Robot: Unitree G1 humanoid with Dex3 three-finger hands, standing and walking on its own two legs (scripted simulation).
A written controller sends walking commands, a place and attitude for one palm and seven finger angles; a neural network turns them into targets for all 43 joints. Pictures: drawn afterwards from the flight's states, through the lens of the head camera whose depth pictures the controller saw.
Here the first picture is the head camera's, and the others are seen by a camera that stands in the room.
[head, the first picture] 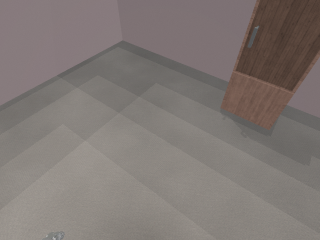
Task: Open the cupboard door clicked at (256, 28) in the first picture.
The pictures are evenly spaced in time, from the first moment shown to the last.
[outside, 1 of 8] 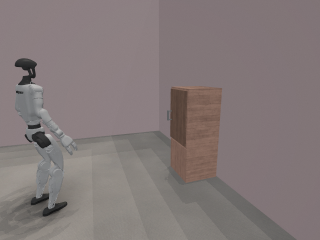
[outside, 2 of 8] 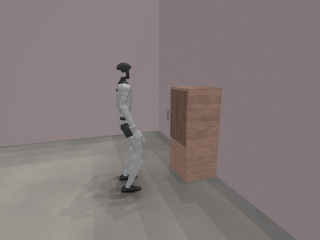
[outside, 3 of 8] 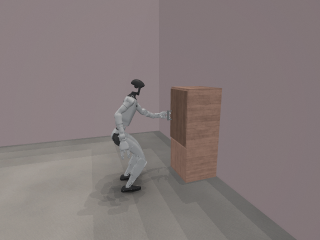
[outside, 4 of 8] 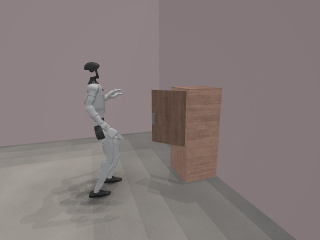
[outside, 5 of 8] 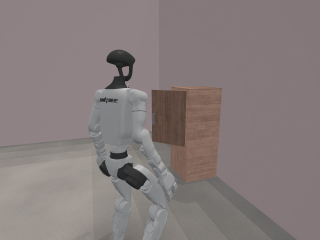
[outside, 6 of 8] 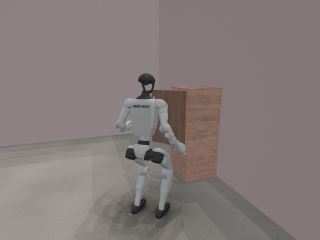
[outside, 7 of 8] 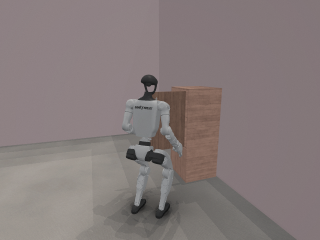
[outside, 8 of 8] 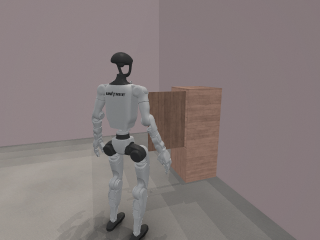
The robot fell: no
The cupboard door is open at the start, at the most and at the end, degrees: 0 90 89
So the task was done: yes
